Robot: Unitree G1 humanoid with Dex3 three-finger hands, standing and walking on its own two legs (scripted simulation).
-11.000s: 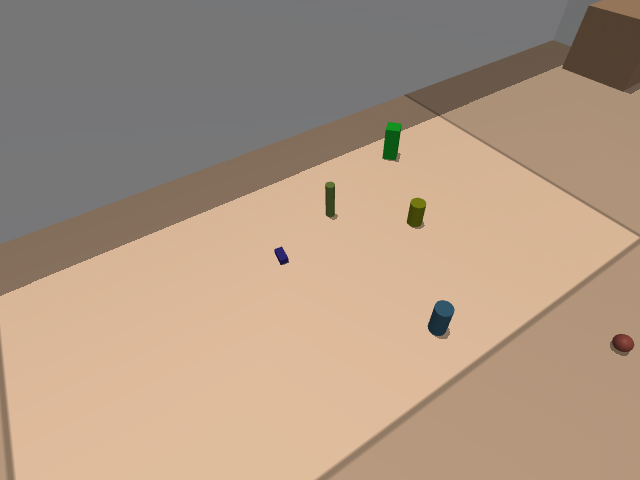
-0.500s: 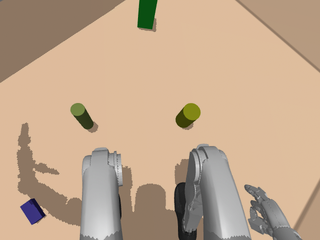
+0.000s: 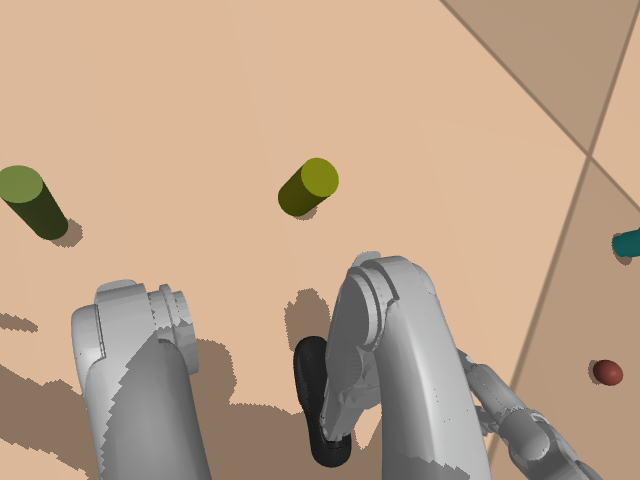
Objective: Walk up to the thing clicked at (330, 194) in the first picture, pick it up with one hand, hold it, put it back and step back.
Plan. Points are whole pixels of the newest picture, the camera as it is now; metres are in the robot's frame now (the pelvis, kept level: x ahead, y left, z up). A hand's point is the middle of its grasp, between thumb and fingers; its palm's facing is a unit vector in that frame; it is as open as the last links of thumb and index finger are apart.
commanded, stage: close in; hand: left
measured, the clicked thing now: (37, 208) +0.44 +0.28 -0.21
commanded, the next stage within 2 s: close in 0.64 s
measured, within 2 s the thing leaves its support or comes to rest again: leaves its support in 1.82 s
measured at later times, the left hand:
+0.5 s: hand (17, 236) +0.39 +0.29 -0.17, palm faces +0.22 -0.98 +0.03, open 17.5 cm
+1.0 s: hand (46, 227) +0.41 +0.27 -0.19, palm faces +0.28 -0.96 +0.01, open 14.2 cm
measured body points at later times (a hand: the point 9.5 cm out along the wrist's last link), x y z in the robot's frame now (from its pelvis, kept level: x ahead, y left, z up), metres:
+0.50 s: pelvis -0.01 +0.01 -0.02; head +0.20 +0.18 +0.34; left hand +0.37 +0.34 -0.17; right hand +0.16 -0.24 -0.05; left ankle +0.08 +0.13 -0.27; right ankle +0.12 -0.13 -0.26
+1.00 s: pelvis -0.01 +0.01 -0.02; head +0.21 +0.19 +0.32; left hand +0.39 +0.32 -0.19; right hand +0.15 -0.24 -0.05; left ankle +0.08 +0.13 -0.27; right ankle +0.12 -0.13 -0.26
